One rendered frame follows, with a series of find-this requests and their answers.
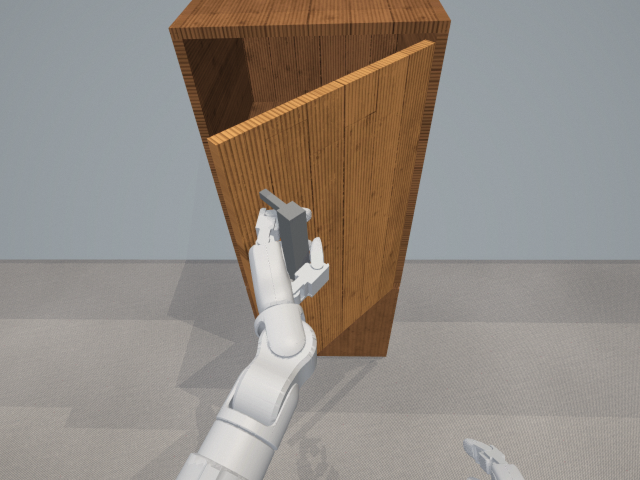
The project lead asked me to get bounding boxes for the left robot hand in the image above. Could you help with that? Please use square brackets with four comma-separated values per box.
[249, 207, 329, 314]

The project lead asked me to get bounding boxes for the right robot hand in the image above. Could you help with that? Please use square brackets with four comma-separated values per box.
[463, 438, 525, 480]

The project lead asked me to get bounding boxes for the left robot forearm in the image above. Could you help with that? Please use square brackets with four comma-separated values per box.
[176, 303, 317, 480]

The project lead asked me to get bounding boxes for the cupboard door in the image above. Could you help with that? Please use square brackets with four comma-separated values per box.
[207, 40, 435, 354]

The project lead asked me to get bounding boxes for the handle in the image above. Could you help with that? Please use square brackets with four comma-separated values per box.
[259, 188, 310, 281]

